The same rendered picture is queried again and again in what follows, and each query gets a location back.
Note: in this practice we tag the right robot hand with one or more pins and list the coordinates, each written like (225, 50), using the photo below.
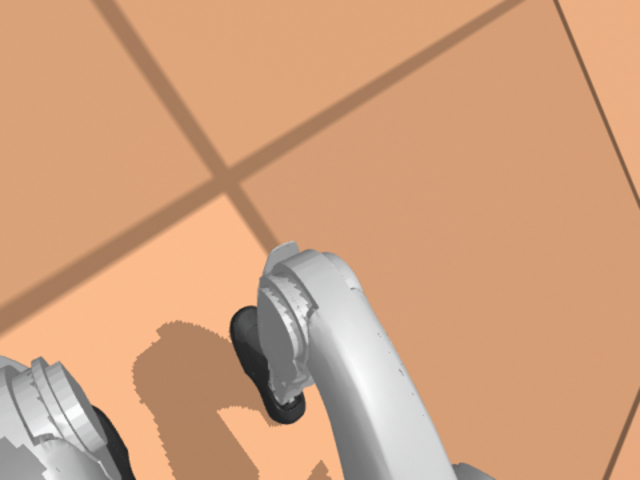
(465, 471)

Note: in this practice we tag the right robot foot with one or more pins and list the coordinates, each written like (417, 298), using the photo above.
(245, 339)

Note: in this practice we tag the left robot foot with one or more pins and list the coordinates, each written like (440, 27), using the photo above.
(116, 446)

